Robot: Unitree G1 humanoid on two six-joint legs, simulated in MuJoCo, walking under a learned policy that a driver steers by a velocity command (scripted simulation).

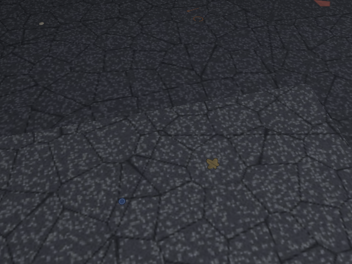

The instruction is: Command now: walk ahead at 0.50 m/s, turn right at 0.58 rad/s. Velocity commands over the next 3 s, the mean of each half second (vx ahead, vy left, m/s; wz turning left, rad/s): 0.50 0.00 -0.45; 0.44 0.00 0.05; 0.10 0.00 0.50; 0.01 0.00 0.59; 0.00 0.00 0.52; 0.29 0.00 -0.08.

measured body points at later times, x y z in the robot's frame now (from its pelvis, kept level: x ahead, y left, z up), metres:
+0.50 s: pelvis +0.29 +0.03 +0.00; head +0.32 +0.03 +0.45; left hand +0.34 +0.30 -0.14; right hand +0.40 -0.25 -0.11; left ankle +0.38 +0.10 -0.73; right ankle +0.10 -0.04 -0.64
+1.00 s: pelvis +0.52 -0.06 +0.00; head +0.55 -0.08 +0.45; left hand +0.75 +0.14 -0.10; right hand +0.45 -0.30 -0.15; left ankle +0.41 +0.09 -0.67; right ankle +0.59 -0.15 -0.73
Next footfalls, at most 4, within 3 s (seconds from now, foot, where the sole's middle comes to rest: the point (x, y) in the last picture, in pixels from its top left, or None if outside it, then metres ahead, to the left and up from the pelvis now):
0.40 left None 0.42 0.09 -0.77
0.92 right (226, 218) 0.63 -0.16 -0.77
1.42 left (171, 221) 0.62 0.05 -0.77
1.88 right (219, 212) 0.65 -0.14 -0.77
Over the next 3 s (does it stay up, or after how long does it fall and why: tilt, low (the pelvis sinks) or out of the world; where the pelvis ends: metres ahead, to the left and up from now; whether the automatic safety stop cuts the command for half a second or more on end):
stays up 0.65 -0.02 0.01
